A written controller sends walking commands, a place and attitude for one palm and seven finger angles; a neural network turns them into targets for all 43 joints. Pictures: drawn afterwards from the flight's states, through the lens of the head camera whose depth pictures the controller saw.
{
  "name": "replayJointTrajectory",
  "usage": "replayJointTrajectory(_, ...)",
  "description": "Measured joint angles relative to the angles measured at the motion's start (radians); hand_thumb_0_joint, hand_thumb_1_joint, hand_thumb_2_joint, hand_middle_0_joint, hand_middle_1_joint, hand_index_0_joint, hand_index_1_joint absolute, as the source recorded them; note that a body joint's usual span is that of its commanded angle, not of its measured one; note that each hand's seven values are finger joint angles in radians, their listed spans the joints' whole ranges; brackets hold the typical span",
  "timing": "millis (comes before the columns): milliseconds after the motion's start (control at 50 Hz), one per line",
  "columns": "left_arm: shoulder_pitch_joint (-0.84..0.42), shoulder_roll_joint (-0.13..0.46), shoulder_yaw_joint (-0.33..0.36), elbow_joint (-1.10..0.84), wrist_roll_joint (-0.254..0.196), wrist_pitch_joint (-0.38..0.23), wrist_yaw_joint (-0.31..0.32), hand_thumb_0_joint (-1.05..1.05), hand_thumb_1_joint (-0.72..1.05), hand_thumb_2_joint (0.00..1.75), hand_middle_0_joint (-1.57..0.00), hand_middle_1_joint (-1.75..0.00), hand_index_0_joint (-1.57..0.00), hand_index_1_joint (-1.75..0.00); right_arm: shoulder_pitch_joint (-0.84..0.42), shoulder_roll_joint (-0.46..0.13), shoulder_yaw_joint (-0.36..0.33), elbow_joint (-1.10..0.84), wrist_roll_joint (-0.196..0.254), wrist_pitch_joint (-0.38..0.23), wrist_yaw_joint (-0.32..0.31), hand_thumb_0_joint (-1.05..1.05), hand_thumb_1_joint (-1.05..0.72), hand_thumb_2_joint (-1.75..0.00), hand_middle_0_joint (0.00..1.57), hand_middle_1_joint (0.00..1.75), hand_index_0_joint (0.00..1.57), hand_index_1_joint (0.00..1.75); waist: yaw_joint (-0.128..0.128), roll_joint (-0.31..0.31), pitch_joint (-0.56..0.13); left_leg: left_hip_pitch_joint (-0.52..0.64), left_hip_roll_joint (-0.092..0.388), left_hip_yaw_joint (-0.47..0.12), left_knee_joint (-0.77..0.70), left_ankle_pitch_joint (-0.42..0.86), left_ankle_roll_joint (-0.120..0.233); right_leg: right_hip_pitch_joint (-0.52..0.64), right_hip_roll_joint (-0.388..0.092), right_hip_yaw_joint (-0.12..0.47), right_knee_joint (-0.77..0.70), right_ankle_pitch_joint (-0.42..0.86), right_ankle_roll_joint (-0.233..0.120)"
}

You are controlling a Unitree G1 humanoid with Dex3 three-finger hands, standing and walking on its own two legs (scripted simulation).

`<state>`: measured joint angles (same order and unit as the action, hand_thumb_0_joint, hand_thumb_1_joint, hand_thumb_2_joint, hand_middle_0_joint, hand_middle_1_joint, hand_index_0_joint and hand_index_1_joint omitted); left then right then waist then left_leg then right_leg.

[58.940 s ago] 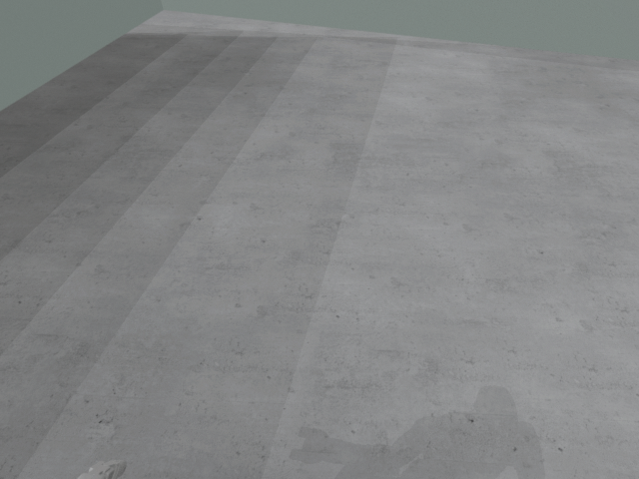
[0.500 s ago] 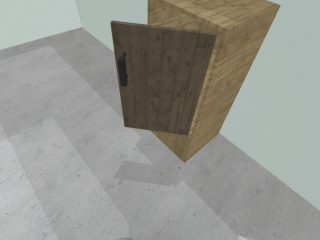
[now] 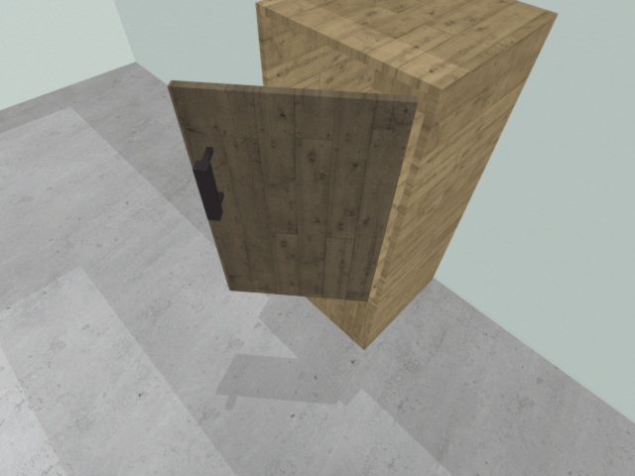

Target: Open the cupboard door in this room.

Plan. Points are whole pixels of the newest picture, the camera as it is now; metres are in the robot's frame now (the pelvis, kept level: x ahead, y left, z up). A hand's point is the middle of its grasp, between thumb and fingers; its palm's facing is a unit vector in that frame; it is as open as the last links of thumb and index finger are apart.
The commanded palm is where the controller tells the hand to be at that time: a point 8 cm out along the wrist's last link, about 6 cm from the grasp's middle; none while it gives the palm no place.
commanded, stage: come to a stop and stand still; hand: left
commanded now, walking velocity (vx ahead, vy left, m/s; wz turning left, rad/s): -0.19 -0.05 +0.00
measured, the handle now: (211, 184) +0.58 +0.21 -0.01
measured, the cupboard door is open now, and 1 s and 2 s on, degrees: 40 40 40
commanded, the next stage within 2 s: look again from close up in 0.66 s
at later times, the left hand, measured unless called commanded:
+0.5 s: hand out of the picture +0.02 +0.17 -0.17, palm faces +0.04 -0.98 -0.20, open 7.4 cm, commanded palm none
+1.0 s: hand out of the picture -0.01 +0.20 -0.16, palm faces -0.02 -0.97 -0.24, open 7.4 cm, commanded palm none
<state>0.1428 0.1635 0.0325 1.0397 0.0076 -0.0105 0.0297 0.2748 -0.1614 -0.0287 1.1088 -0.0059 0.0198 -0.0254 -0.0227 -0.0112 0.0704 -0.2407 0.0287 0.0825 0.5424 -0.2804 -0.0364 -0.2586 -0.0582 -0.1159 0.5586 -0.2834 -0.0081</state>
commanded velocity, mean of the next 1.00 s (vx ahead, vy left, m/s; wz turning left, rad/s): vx -0.03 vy -0.01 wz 0.00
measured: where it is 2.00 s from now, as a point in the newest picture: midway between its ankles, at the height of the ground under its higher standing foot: outside the picture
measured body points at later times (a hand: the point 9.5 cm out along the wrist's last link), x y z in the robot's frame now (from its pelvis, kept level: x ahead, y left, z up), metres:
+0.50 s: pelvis -0.01 -0.01 +0.00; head +0.01 +0.00 +0.45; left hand +0.02 +0.22 -0.16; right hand +0.05 -0.26 -0.15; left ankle -0.02 +0.11 -0.74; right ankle -0.04 -0.11 -0.73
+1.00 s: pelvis -0.03 +0.01 +0.00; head -0.02 +0.00 +0.45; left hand -0.01 +0.25 -0.14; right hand -0.03 -0.21 -0.16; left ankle -0.02 +0.11 -0.73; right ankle -0.04 -0.11 -0.73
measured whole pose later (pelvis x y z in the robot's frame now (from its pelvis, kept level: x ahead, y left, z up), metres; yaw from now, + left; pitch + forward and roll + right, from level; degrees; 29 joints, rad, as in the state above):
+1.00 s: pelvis -0.03 +0.01 +0.00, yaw -1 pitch -1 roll +0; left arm 0.28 0.17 -0.01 1.08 0.01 -0.01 0.03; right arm 0.31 -0.17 0.01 1.05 -0.02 -0.01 -0.02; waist -0.01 0.03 0.02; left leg -0.22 -0.01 0.08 0.49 -0.26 0.04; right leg -0.21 -0.03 -0.02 0.51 -0.28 0.01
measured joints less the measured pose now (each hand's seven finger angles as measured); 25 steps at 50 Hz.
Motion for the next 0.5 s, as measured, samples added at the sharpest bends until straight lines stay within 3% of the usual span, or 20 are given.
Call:
replayJointTrajectory(80, -0.003, 0.018, 0.009, -0.009, -0.003, 0.043, 0.003, 0.00, 0.91, 0.90, -0.20, -0.29, -0.20, -0.30, -0.024, 0.011, -0.006, -0.026, -0.012, 0.006, -0.003, 0.00, -0.91, -0.90, 0.20, 0.30, 0.20, 0.30, 0.016, -0.028, -0.003, 0.009, -0.011, 0.025, 0.004, -0.018, 0.056, -0.026, -0.009, 0.027, 0.085, -0.058, 0.010)
replayJointTrajectory(160, -0.015, 0.033, 0.020, -0.022, -0.004, 0.068, 0.003, 0.00, 0.91, 0.90, -0.20, -0.29, -0.20, -0.30, -0.056, 0.019, -0.005, -0.061, -0.024, -0.001, -0.013, 0.00, -0.91, -0.90, 0.20, 0.30, 0.20, 0.30, 0.011, -0.015, 0.008, 0.002, -0.005, 0.013, -0.019, -0.005, 0.061, -0.065, 0.032, 0.071, 0.249, -0.226, 0.005)
replayJointTrajectory(220, -0.013, 0.036, 0.023, -0.036, -0.003, 0.061, 0.000, 0.01, 0.91, 0.90, -0.20, -0.29, -0.20, -0.30, -0.079, 0.005, -0.012, -0.072, -0.025, 0.000, -0.016, 0.00, -0.91, -0.90, 0.20, 0.30, 0.20, 0.30, 0.013, 0.008, 0.013, -0.004, 0.005, 0.001, -0.031, 0.010, 0.052, -0.031, 0.049, 0.067, 0.175, -0.175, 0.003)
replayJointTrajectory(260, 0.005, 0.041, 0.021, -0.047, 0.000, 0.049, -0.001, 0.01, 0.91, 0.90, -0.20, -0.29, -0.20, -0.30, -0.085, -0.006, -0.017, -0.078, -0.018, 0.002, -0.012, 0.00, -0.91, -0.90, 0.20, 0.30, 0.20, 0.30, 0.020, 0.011, 0.005, -0.016, 0.006, 0.002, -0.013, 0.004, 0.041, 0.023, 0.046, 0.067, 0.037, -0.016, 0.000)
replayJointTrajectory(360, 0.043, 0.030, 0.006, -0.021, 0.011, 0.025, 0.003, 0.01, 0.90, 0.90, -0.20, -0.29, -0.20, -0.30, -0.113, -0.039, -0.030, -0.079, -0.005, 0.027, -0.005, 0.00, -0.91, -0.90, 0.20, 0.30, 0.20, 0.30, 0.015, 0.034, -0.007, -0.070, -0.006, -0.044, 0.155, -0.177, 0.016, 0.055, 0.060, 0.058, -0.017, -0.061, -0.025)
replayJointTrajectory(400, 0.056, 0.025, 0.001, -0.008, 0.011, 0.022, 0.005, 0.01, 0.90, 0.90, -0.20, -0.29, -0.20, -0.30, -0.120, -0.040, -0.027, -0.073, -0.001, 0.028, -0.006, 0.00, -0.91, -0.90, 0.20, 0.30, 0.20, 0.30, 0.017, 0.025, -0.009, -0.063, -0.014, -0.048, 0.171, -0.189, 0.011, 0.064, 0.059, 0.060, -0.033, -0.045, -0.028)
replayJointTrajectory(460, 0.073, 0.018, -0.006, 0.011, 0.006, 0.021, 0.001, 0.01, 0.90, 0.90, -0.20, -0.29, -0.20, -0.30, -0.118, -0.036, -0.018, -0.064, 0.000, 0.015, -0.004, 0.00, -0.91, -0.90, 0.20, 0.30, 0.20, 0.30, 0.019, 0.011, -0.017, 0.001, -0.012, -0.045, 0.026, -0.054, 0.010, 0.066, 0.063, 0.062, -0.035, -0.038, -0.023)
replayJointTrajectory(500, 0.074, 0.014, -0.010, 0.025, 0.000, 0.027, -0.002, 0.01, 0.90, 0.90, -0.20, -0.29, -0.20, -0.30, -0.110, -0.029, -0.012, -0.048, -0.004, 0.003, -0.005, 0.00, -0.91, -0.90, 0.20, 0.30, 0.20, 0.30, 0.021, 0.005, -0.018, 0.024, -0.007, -0.051, -0.023, 0.032, 0.028, 0.069, 0.068, 0.056, -0.032, -0.041, -0.016)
